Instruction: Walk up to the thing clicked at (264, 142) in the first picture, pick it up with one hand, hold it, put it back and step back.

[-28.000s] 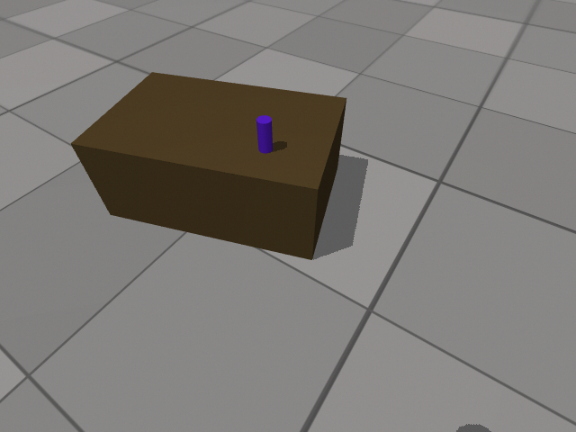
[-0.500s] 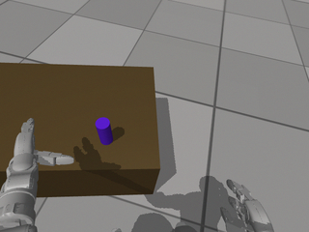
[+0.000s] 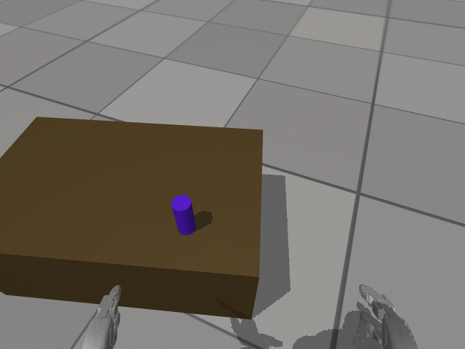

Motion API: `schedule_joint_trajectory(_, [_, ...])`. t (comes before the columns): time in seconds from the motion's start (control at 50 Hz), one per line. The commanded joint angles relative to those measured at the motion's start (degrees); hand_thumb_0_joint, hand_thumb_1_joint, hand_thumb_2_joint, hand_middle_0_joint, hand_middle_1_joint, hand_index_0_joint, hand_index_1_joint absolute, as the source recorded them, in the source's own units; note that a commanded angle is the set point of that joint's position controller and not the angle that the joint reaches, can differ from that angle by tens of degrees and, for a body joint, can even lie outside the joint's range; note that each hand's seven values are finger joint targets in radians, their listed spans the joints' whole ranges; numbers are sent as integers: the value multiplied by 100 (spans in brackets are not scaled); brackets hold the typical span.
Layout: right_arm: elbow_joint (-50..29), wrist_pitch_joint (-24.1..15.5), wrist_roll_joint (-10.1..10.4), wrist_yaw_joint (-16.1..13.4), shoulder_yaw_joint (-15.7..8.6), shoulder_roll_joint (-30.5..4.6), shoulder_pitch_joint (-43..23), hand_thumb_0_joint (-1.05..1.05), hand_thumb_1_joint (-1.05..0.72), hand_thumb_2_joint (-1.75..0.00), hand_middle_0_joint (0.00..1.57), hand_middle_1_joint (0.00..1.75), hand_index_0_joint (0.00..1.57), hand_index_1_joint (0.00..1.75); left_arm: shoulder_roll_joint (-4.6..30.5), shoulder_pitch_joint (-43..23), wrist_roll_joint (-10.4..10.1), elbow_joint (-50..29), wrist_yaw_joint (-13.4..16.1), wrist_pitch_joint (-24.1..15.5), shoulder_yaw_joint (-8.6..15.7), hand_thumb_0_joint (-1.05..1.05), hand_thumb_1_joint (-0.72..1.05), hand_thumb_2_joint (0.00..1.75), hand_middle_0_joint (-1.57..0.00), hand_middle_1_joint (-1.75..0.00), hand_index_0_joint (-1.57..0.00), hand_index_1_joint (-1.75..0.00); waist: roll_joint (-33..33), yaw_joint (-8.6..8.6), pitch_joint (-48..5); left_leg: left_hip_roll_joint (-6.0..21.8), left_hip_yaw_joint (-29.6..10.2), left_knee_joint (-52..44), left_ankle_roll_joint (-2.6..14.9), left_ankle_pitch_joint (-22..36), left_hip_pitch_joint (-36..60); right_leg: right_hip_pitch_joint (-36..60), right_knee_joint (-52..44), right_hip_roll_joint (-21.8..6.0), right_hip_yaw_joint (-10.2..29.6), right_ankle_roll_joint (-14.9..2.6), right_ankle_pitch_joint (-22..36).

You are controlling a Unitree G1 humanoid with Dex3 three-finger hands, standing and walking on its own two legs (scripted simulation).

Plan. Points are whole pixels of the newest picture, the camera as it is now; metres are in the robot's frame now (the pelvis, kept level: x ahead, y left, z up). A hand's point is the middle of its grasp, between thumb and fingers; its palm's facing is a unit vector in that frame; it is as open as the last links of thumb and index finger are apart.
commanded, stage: home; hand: left
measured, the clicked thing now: (184, 215) +0.53 +0.17 -0.24
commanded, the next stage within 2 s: stand in 1.84 s
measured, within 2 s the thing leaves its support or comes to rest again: neither
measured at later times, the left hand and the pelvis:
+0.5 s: hand out of the picture +0.16 +0.18 -0.05, palm faces +0.12 -0.96 -0.23, open 17.5 cm; pelvis -0.02 +0.00 -0.01, yaw +0 degrees
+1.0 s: hand (133, 338) +0.17 +0.18 -0.05, palm faces +0.13 -0.96 -0.23, open 17.4 cm; pelvis +0.00 +0.00 -0.01, yaw +0 degrees
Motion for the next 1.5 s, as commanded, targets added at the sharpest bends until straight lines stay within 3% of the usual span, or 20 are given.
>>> schedule_joint_trajectory(0.0, [-1139, -373, -25, -135, -305, -478, -60, 0, -89, -90, 20, 30, 20, 30, 793, -433, 40, -1400, 117, -388, 440, 0, -53, 7, -6, -6, -5, -6, -84, -185, -444, -196, 442, -677, 249, 977, 219, 576, -916, 50, -76, -33, 1038])
schedule_joint_trajectory(0.12, [-1126, -425, -88, -208, -279, -448, -8, 0, -89, -90, 20, 30, 20, 30, 760, -321, 74, -1559, 161, -436, 359, 0, -54, 6, -6, -6, -5, -6, 100, -112, -480, -191, 395, -704, 220, 883, 192, 576, -820, 63, -123, -76, 891])
schedule_joint_trajectory(0.2, [-1233, -449, -95, -205, -295, -507, -72, 0, -89, -90, 20, 30, 20, 30, 531, 155, 77, -1056, 177, -396, 196, 0, -56, 5, -5, -5, -5, -5, -127, -59, -262, -169, 330, -778, 215, 676, 15, 529, -831, 98, -211, -84, 609])
schedule_joint_trajectory(0.26, [-1193, -432, -77, -192, -247, -433, -53, 0, -90, -90, 20, 30, 20, 30, 710, -152, 68, -1525, 186, -459, 281, 0, -56, 6, -5, -6, -5, -6, -82, 7, -229, -192, 359, -771, 218, 602, -58, 469, -853, 81, -178, -79, 532])
schedule_joint_trajectory(0.3, [-1306, -419, -93, -213, -399, -565, -95, 0, -90, -90, 20, 30, 20, 30, 698, 114, 86, -1176, 193, -451, 360, 0, -57, 5, -5, -5, -5, -5, -202, -4, -309, -164, 350, -737, 211, 777, -22, 494, -803, 107, -194, -87, 661])
schedule_joint_trajectory(0.32, [-1323, -425, -85, -200, -402, -565, -120, 0, -90, -90, 20, 30, 20, 30, 598, 84, 89, -1138, 186, -449, 242, 0, -56, 6, -5, -6, -5, -6, -182, -48, -208, -157, 323, -795, 202, 726, -22, 444, -777, 125, -204, -94, 625])
schedule_joint_trajectory(0.44, [-1322, -431, -80, -211, -371, -498, -39, 0, -90, -90, 20, 30, 20, 30, 759, -171, 77, -1438, 211, -544, 412, 0, -55, 6, -5, -6, -5, -6, -115, -38, -275, -173, 368, -790, 217, 464, -54, 445, -813, 97, -148, -86, 387])
schedule_joint_trajectory(0.58, [-1275, -445, -72, -197, -274, -425, 8, 0, -90, -90, 20, 30, 20, 30, 644, -185, 86, -1553, 224, -540, 251, 0, -53, 7, -5, -6, -5, -6, 118, -52, -223, -145, 304, -912, 186, 236, -59, 314, -722, 138, -218, -111, 253])
schedule_joint_trajectory(0.6, [-1243, -454, -75, -204, -394, -504, -23, 0, -90, -90, 20, 30, 20, 30, 588, 8, 92, -1310, 220, -518, 235, 0, -53, 7, -5, -6, -5, -6, 102, -24, -176, -125, 245, -960, 173, 210, -85, 318, -691, 156, -256, -113, 234])
schedule_joint_trajectory(0.66, [-1266, -480, -82, -211, -379, -506, 47, 0, -90, -90, 20, 30, 20, 30, 737, -96, 94, -1536, 245, -526, 353, 0, -55, 6, -5, -6, -5, -6, 143, -19, -376, -127, 262, -885, 166, 441, -12, 345, -644, 161, -250, -126, 410])
schedule_joint_trajectory(0.68, [-1303, -478, -70, -206, -318, -412, 41, 0, -90, -90, 20, 30, 20, 30, 623, -145, 76, -1608, 229, -538, 228, 0, -53, 7, -5, -6, -5, -6, 49, -94, -323, -150, 309, -822, 179, 477, -20, 344, -696, 137, -220, -112, 433])
schedule_joint_trajectory(0.7, [-1292, -484, -72, -216, -373, -490, 64, 0, -90, -90, 20, 30, 20, 30, 711, -38, 77, -1477, 234, -519, 386, 0, -53, 7, -5, -6, -5, -6, -83, -31, -296, -141, 294, -808, 181, 538, -43, 384, -698, 140, -232, -111, 455])
schedule_joint_trajectory(0.92, [-1280, -418, -75, -186, -236, -339, 129, 0, -90, -90, 20, 30, 20, 30, 638, 8, 83, -1584, 199, -506, 297, 0, -52, 7, -5, -6, -5, -6, -10, -8, -462, -151, 344, -614, 160, 1211, 77, 500, -603, 107, -198, -104, 1083])
schedule_joint_trajectory(0.96, [-1354, -403, -94, -204, -400, -480, 157, 0, -90, -90, 20, 30, 20, 30, 681, 153, 90, -1495, 200, -479, 379, 0, -54, 6, -5, -6, -5, -6, -64, -21, -630, -151, 349, -543, 158, 1446, 117, 564, -554, 105, -184, -102, 1336])
schedule_joint_trajectory(1.04, [-1325, -372, -104, -177, -341, -406, 248, 0, -90, -90, 20, 30, 20, 30, 681, 144, 100, -1572, 184, -476, 380, 0, -53, 7, -5, -6, -5, -6, 77, -7, -788, -143, 354, -458, 123, 1859, 201, 663, -440, 107, -189, -124, 1725])
schedule_joint_trajectory(1.28, [-1421, -354, -98, -144, -398, -482, 115, 0, -90, -90, 20, 30, 20, 30, 638, 158, 95, -1579, 147, -449, 348, 0, -56, 5, -5, -5, -5, -5, 27, -19, -520, -125, 303, -581, 118, 1541, 117, 525, -454, 134, -248, -137, 1351])
schedule_joint_trajectory(1.3, [164, -392, -83, -203, -308, -720, -342, 0, -90, -90, 20, 30, 20, 30, 814, 448, 119, -1715, 255, -373, 557, 0, -61, 1, -4, -4, -4, -4, 37, -21, -499, -112, 125, -528, 120, 1414, 156, 613, -518, 241, -313, -141, 1302])
schedule_joint_trajectory(1.34, [-40, -520, -76, -236, -270, -689, -400, 0, -90, -90, 20, 30, 20, 30, 533, 565, 122, -1595, 259, -253, 245, 0, -61, 0, -4, -4, -4, -4, 38, -106, -381, -118, 112, -604, 127, 1251, 123, 591, -592, 230, -320, -151, 1174])
schedule_joint_trajectory(1.42, [376, -668, -74, -311, -243, -655, -558, 0, -90, -90, 20, 30, 20, 30, 805, 207, 137, -2076, 362, -198, 367, 0, -58, 4, -5, -5, -5, -5, 321, -139, -378, -96, 155, -601, 137, 1149, 180, 529, -613, 205, -298, -164, 1090])
schedule_joint_trajectory(1.48, [689, -811, -93, -339, -270, -690, -727, 0, -90, -90, 20, 30, 20, 30, 689, 202, 148, -1973, 384, -121, 264, 0, -59, 3, -4, -5, -4, -5, 362, -219, -377, -48, 91, -613, 124, 1285, 270, 515, -554, 230, -349, -178, 1171])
